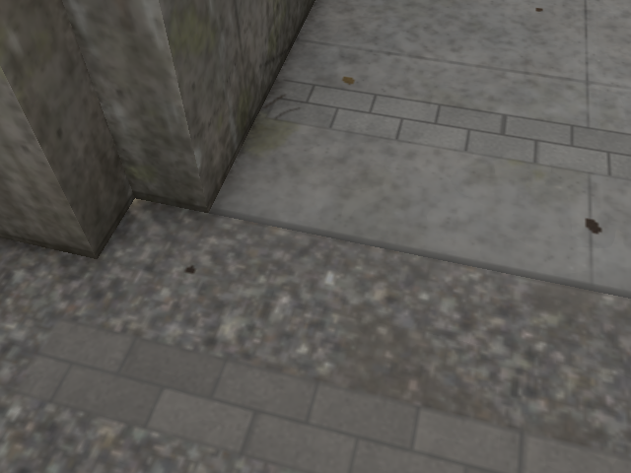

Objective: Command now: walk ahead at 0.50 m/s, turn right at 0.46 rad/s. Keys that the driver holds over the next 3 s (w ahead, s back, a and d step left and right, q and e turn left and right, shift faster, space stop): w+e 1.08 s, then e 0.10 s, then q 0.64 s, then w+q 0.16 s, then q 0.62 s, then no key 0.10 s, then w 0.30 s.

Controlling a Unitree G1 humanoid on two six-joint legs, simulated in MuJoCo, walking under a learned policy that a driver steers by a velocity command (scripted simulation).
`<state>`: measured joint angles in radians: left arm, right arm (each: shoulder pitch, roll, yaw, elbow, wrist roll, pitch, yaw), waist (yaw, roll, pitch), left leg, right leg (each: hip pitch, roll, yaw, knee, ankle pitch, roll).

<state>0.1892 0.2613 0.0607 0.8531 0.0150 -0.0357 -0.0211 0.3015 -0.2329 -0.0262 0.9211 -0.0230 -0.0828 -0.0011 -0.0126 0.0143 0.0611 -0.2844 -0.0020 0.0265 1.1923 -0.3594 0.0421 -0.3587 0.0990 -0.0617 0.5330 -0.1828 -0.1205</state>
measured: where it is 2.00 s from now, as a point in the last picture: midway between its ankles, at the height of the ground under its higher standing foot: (456, 362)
